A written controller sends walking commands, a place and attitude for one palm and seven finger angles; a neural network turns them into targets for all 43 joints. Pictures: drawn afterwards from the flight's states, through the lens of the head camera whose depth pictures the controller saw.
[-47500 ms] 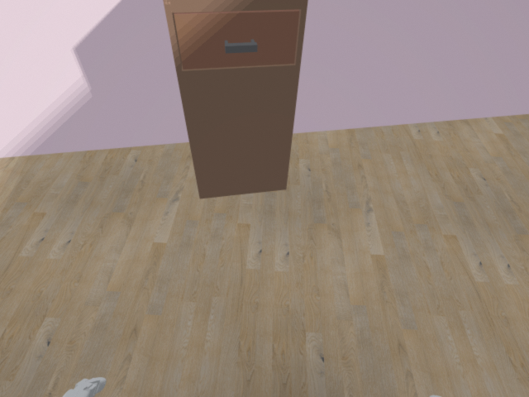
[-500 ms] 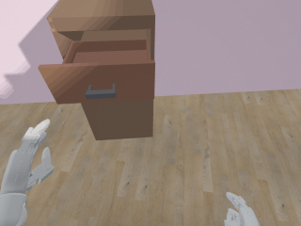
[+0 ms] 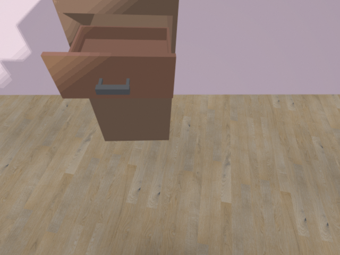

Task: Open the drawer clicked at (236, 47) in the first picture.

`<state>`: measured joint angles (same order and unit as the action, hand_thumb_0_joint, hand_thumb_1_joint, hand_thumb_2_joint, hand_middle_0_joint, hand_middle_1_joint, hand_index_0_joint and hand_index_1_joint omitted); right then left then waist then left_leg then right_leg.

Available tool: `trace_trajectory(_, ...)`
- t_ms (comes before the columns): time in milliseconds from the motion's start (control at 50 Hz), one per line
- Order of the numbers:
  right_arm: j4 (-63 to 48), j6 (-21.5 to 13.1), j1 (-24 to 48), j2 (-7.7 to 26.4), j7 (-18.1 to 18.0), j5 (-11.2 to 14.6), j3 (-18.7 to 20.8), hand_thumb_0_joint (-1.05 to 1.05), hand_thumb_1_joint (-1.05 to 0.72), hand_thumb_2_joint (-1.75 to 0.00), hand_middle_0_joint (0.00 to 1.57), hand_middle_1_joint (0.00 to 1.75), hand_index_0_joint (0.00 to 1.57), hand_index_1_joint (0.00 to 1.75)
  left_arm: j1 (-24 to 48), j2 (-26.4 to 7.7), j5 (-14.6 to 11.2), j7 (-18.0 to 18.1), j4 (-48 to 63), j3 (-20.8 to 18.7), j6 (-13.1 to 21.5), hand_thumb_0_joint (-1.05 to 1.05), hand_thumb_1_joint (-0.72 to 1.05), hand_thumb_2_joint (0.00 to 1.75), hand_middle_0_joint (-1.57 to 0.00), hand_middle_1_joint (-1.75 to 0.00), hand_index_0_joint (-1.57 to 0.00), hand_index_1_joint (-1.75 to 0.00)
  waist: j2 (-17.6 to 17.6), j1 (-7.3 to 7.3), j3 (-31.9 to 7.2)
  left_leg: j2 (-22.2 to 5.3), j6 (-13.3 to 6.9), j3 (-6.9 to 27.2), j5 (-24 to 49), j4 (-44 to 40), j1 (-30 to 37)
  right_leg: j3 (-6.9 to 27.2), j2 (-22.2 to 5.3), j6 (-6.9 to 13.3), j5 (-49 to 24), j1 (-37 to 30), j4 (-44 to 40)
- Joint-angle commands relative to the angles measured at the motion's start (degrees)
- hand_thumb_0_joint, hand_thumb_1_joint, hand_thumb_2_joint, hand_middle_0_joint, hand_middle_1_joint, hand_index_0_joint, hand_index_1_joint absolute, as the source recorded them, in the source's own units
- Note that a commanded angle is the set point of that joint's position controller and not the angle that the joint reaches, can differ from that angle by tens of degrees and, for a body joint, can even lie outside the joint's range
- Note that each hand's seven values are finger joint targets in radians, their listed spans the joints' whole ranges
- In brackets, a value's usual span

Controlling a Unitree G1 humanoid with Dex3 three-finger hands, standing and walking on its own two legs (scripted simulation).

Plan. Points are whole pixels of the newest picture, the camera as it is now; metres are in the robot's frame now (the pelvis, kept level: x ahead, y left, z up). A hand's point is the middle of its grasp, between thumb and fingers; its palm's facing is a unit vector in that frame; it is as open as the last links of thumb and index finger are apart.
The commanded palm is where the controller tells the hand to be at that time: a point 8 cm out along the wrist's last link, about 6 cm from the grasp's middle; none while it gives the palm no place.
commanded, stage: let the arm hang, fingers relaxed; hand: left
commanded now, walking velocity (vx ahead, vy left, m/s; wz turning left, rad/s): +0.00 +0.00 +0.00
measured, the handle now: (113, 85) +0.60 +0.22 +0.01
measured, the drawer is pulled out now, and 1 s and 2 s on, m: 0.27 0.27 0.27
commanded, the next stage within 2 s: look to check the result in 0.52 s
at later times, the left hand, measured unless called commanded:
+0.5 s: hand out of the picture +0.13 +0.24 -0.14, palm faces -0.04 -0.94 -0.34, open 7.4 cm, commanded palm none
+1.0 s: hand out of the picture +0.11 +0.24 -0.16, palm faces -0.05 -0.94 -0.34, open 7.4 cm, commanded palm none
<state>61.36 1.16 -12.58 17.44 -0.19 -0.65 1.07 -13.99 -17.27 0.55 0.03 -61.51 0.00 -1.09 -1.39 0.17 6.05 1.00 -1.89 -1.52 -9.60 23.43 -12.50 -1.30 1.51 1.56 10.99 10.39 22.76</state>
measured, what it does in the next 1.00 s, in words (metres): stands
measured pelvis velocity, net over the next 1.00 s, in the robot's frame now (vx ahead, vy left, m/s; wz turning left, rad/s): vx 0.04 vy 0.00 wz -0.01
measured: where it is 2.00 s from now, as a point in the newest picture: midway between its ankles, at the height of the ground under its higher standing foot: outside the picture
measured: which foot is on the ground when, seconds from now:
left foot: down 0.00-1.00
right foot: down 0.00-1.00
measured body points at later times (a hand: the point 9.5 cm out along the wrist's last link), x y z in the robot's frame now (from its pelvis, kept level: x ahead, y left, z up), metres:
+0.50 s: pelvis +0.02 +0.00 +0.01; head +0.03 -0.01 +0.46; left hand +0.13 +0.29 -0.12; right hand +0.10 -0.30 -0.13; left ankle +0.04 +0.10 -0.74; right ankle +0.02 -0.10 -0.74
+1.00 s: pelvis +0.04 +0.00 +0.01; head +0.06 +0.00 +0.46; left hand +0.12 +0.29 -0.13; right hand +0.10 -0.30 -0.13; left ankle +0.04 +0.10 -0.74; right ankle +0.02 -0.10 -0.74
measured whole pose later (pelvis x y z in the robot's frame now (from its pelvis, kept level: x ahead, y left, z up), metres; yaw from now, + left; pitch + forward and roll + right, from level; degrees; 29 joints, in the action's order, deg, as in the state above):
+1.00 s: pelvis +0.04 +0.00 +0.01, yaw -1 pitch -1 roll +0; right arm 64.3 -0.1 -6.1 18.6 -0.1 -0.5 0.5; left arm -7.0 -19.5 0.4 0.6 -63.8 -0.5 0.8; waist -0.6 1.0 4.3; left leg 1.1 -1.5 -2.1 -9.1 15.9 -5.5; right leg -0.3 1.6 1.6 10.5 3.9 15.7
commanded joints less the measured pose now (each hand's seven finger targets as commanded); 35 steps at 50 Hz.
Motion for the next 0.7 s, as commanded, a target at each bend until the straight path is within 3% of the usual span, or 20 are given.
trace_trajectory(0, -3.00, -1.54, 2.24, 10.61, -0.84, -0.24, 2.21, 0.00, -0.90, -0.90, 0.20, 0.30, 0.20, 0.30, 3.26, -10.50, 0.21, 0.57, 2.07, -2.21, 2.04, 0.00, 0.90, 0.90, -0.20, -0.30, -0.20, -0.30, 3.25, 0.34, -4.43, -7.75, -0.97, 9.42, -8.69, -8.26, 0.94, 7.80, -6.85, 1.80, 5.36, -0.37, -6.11)
trace_trajectory(60, -2.28, -1.66, 2.73, 11.35, -0.77, -0.27, 2.28, 0.00, -0.90, -0.90, 0.20, 0.30, 0.20, 0.30, 4.92, -11.40, 0.19, 0.64, 1.47, -2.25, 2.26, 0.00, 0.90, 0.90, -0.20, -0.30, -0.20, -0.30, 1.55, 0.51, -3.53, -7.77, -0.97, 9.13, -5.55, -8.38, 1.74, 7.95, -7.21, 1.65, 3.91, -0.03, -6.88)
trace_trajectory(180, -1.58, -1.91, 4.63, 12.11, -0.50, -0.19, 2.20, 0.00, -0.90, -0.90, 0.20, 0.30, 0.20, 0.30, 7.08, -12.78, 0.17, 0.93, 1.49, -2.40, 2.85, 0.00, 0.90, 0.90, -0.20, -0.30, -0.20, -0.30, -1.27, 0.53, -5.44, -7.74, -0.88, 8.18, 2.26, -7.58, 4.84, 8.04, -7.78, 1.12, -1.38, -1.47, -7.48)
trace_trajectory(480, -1.01, -2.48, 8.06, 12.82, -0.44, -0.22, 1.81, 0.00, -0.90, -0.90, 0.20, 0.30, 0.20, 0.30, 10.00, -13.90, 0.21, 1.06, 2.49, -2.74, 3.52, 0.00, 0.90, 0.90, -0.20, -0.30, -0.20, -0.30, 0.61, 0.43, -7.64, -7.89, -0.16, 7.17, 10.59, -7.96, 8.22, 7.82, -8.49, 0.78, -10.90, -5.20, -7.51)
trace_trajectory(620, -0.63, -2.40, 8.27, 12.98, -0.63, -0.28, 1.59, 0.00, -0.90, -0.90, 0.20, 0.30, 0.20, 0.30, 10.03, -13.70, 0.13, 0.98, 2.09, -2.58, 3.33, 0.00, 0.90, 0.90, -0.20, -0.30, -0.20, -0.30, 3.19, 0.62, -7.49, -7.89, 0.16, 6.88, 9.53, -8.51, 8.71, 8.19, -8.47, 0.92, -9.80, -5.67, -8.37)
trace_trajectory(680, -0.69, -2.39, 8.19, 12.97, -0.76, -0.10, 1.51, 0.00, -0.90, -0.90, 0.20, 0.30, 0.20, 0.30, 9.32, -13.68, 0.09, 0.97, 1.87, -2.72, 3.38, 0.00, 0.90, 0.90, -0.20, -0.30, -0.20, -0.30, 1.28, 0.43, -7.99, -8.16, 0.07, 6.79, 9.82, -8.50, 9.62, 7.95, -8.31, 0.84, -10.15, -5.80, -8.69)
